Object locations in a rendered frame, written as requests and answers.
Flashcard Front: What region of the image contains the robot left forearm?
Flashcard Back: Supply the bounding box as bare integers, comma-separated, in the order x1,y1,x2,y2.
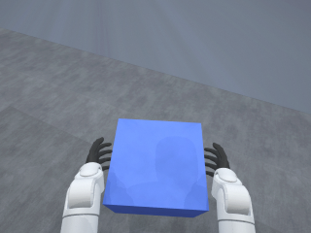
60,162,105,233

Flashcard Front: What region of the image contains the carton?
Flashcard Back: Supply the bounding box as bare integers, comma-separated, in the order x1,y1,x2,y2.
102,118,209,217

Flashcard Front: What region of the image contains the right robot hand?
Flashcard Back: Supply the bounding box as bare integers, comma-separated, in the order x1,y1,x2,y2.
204,143,230,177

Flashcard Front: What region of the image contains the robot right forearm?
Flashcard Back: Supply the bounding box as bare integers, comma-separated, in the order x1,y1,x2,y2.
211,168,256,233

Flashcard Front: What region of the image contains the left robot hand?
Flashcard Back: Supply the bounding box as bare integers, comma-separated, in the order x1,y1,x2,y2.
86,137,113,171

